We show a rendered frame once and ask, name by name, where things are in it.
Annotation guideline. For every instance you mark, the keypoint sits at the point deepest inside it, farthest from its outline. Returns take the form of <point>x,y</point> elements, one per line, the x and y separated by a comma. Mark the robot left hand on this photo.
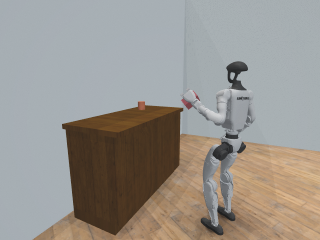
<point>189,96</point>

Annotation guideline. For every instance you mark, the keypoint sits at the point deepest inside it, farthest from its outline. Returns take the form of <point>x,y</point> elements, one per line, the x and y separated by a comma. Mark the humanoid robot head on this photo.
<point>236,67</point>

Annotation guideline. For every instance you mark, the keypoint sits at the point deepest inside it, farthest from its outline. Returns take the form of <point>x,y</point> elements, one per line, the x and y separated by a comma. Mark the sponge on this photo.
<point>187,104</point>

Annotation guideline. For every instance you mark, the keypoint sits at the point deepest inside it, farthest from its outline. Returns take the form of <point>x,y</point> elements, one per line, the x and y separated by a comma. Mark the robot right forearm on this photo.
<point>245,126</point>

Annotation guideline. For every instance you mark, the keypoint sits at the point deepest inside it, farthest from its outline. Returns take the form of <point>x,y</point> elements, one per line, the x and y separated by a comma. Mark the robot left upper arm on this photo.
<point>222,100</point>

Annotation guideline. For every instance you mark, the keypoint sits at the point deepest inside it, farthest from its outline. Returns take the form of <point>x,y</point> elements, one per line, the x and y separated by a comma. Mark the robot left forearm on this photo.
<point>208,114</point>

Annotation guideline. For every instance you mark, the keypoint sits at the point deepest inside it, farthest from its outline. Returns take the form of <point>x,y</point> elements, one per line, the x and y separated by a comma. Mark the right robot foot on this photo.
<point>230,215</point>

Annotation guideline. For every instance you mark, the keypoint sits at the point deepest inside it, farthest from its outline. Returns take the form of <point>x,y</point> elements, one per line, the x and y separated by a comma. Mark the table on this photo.
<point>118,160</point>

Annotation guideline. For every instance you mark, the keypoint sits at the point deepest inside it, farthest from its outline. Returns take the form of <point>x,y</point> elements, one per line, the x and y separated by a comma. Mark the robot right upper arm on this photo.
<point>251,109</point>

